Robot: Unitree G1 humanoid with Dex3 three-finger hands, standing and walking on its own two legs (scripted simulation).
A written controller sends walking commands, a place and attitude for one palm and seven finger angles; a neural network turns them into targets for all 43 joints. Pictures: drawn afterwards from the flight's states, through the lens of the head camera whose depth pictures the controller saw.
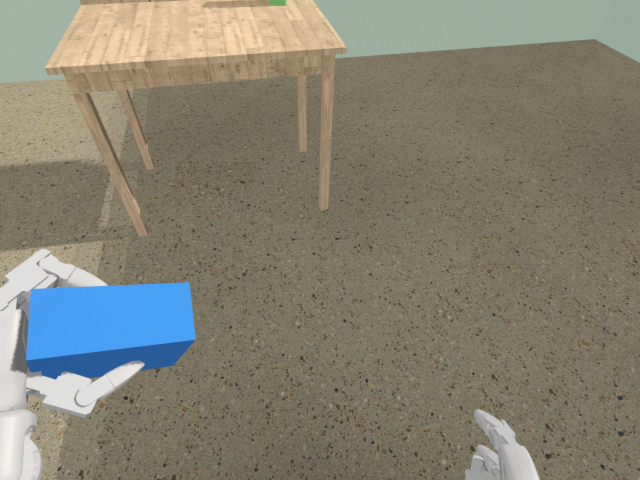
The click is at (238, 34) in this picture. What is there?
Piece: table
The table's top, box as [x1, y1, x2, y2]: [45, 0, 346, 74]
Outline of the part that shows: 45,69 48,74 59,74 346,53 346,47 312,0 287,0 285,6 269,5 268,0 184,0 93,4 80,6 45,66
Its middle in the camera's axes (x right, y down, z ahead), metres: -0.43 -0.77 +1.41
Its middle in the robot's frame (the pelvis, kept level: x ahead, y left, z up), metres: +1.54 +0.52 -0.03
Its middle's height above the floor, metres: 0.74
